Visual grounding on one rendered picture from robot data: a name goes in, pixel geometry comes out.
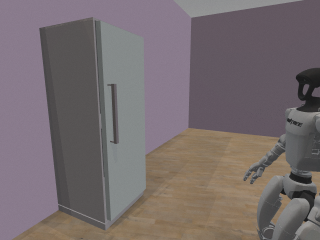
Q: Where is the robot right upper arm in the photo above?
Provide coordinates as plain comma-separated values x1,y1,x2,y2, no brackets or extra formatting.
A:
279,107,298,147

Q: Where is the left robot forearm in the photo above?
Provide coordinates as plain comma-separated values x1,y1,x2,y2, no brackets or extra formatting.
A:
307,192,320,227

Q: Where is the fridge door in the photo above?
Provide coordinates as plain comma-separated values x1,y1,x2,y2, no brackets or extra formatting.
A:
95,20,146,221

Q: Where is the right robot hand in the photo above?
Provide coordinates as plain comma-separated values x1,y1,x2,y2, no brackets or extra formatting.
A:
243,162,266,184

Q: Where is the handle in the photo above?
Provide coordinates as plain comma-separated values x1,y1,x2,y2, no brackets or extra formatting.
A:
108,84,119,144

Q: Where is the robot torso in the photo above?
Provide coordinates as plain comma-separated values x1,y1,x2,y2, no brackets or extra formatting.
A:
283,104,320,200

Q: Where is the robot right shin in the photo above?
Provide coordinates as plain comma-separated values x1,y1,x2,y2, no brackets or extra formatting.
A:
256,226,272,240

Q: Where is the right robot forearm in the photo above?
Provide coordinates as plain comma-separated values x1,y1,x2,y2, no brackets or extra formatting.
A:
259,139,286,167

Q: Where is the left robot hand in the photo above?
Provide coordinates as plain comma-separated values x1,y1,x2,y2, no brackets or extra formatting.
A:
293,220,320,240

